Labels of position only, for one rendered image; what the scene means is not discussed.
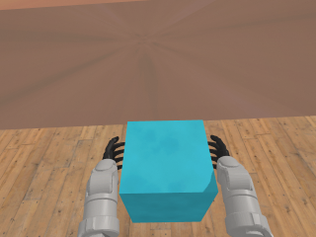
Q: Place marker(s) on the robot left hand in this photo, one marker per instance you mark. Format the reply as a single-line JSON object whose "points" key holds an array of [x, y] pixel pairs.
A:
{"points": [[110, 152]]}

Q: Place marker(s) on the right robot forearm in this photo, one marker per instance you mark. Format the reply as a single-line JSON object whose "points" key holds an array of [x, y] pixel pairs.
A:
{"points": [[243, 214]]}

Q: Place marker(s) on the left robot forearm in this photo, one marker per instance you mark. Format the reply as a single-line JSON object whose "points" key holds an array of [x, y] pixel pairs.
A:
{"points": [[100, 215]]}

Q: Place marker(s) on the robot right hand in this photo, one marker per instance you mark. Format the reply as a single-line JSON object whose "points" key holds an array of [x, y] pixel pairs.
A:
{"points": [[220, 150]]}

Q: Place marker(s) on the carton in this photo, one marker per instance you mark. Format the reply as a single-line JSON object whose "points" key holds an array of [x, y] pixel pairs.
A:
{"points": [[167, 173]]}

